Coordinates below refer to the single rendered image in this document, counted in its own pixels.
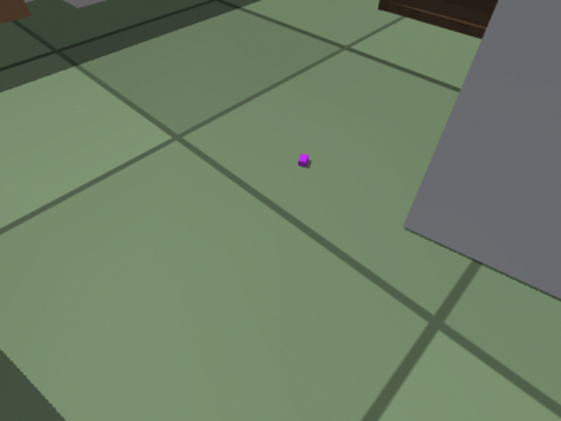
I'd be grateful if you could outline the bookshelf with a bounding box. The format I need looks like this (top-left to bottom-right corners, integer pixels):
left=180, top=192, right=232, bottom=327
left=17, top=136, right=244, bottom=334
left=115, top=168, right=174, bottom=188
left=378, top=0, right=498, bottom=39

